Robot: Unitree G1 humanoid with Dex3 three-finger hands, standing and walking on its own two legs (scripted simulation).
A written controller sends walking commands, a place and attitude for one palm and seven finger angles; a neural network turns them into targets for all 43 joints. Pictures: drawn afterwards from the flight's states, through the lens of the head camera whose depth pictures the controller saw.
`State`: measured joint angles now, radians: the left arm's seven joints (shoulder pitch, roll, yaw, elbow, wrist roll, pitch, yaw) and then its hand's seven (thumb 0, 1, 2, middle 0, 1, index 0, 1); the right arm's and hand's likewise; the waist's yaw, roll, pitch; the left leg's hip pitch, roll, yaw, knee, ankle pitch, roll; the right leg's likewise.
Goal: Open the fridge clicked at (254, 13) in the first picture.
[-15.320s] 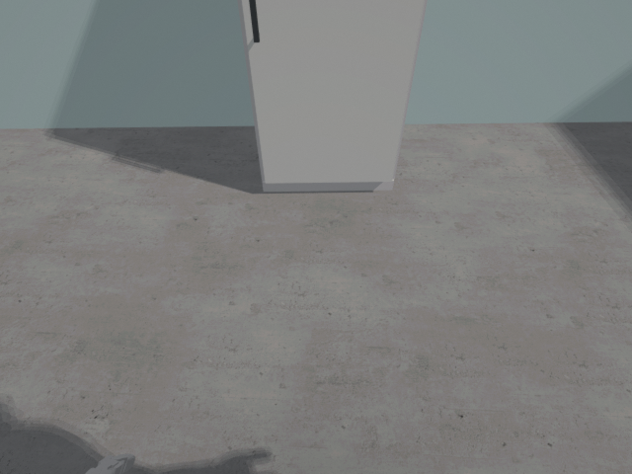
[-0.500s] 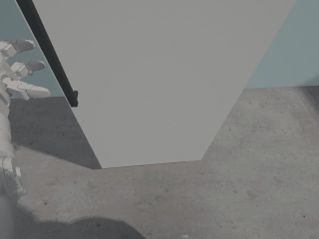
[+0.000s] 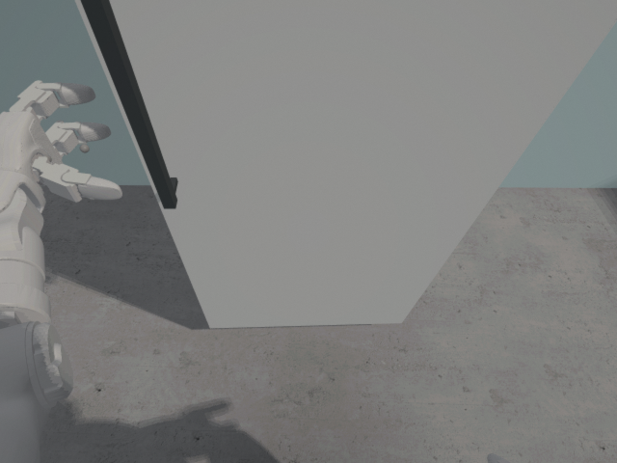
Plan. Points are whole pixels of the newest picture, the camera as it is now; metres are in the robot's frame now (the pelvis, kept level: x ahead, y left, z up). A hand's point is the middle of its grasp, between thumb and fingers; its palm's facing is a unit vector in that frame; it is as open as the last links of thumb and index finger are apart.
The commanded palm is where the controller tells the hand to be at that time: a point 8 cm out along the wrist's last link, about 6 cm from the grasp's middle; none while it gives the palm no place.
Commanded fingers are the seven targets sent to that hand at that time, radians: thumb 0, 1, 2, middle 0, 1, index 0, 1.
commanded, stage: move the hooked fingers beside the handle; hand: left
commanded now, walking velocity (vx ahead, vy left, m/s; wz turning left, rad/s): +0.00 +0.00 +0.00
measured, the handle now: (139, 100) +0.51 +0.22 +0.17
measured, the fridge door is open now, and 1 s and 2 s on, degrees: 0 0 0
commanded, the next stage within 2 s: feel for the door with the fingertips in 0.26 s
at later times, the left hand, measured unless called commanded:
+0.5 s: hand (91, 146) +0.44 +0.26 +0.15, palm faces +0.08 -1.00 -0.02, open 14.0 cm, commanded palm +0.42 +0.30 +0.15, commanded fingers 0.00 -0.50 0.30 -0.30 -1.20 -0.30 -1.20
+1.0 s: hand (116, 138) +0.46 +0.24 +0.16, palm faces +0.10 -0.99 -0.02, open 13.9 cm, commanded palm +0.44 +0.28 +0.15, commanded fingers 0.00 -0.50 0.30 -0.30 -1.20 -0.30 -1.20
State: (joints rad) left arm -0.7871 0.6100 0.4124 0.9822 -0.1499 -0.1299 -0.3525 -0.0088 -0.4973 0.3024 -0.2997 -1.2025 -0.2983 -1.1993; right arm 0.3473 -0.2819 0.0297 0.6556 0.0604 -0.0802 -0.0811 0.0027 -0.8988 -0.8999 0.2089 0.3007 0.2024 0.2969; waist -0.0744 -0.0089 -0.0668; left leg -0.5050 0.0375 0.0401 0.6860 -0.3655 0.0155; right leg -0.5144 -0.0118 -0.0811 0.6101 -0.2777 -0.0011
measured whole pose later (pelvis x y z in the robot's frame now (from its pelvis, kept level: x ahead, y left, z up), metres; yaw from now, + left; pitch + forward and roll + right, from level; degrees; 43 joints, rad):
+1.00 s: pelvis -0.01 -0.01 +0.00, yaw +0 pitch +10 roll -1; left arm -0.89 0.60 0.39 1.10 -0.12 -0.11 -0.29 -0.01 -0.50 0.30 -0.30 -1.20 -0.31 -1.21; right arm 0.35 -0.28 0.04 0.69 0.06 -0.09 -0.08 0.00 -0.90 -0.90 0.21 0.30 0.20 0.30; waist -0.11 0.00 -0.06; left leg -0.50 0.04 0.04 0.67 -0.34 0.00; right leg -0.52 -0.01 -0.08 0.62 -0.26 -0.02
